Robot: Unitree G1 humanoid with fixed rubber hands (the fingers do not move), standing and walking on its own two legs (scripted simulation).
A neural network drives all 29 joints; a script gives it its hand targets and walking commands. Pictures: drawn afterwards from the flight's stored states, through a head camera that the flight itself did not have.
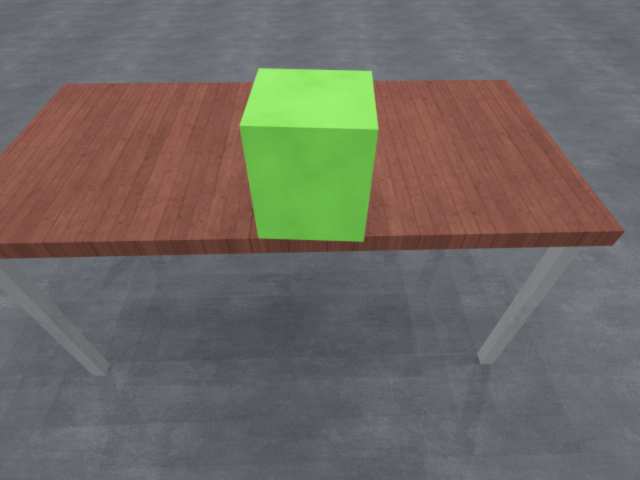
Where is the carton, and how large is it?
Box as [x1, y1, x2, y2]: [239, 68, 377, 241]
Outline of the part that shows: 259,68 239,125 258,237 363,241 377,136 377,121 371,71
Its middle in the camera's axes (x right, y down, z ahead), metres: -0.02 -0.17 +0.74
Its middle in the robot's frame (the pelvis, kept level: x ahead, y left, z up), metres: +0.68 +0.05 +0.04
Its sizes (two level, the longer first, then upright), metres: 0.210 0.200 0.250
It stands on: a table, 0.69 m high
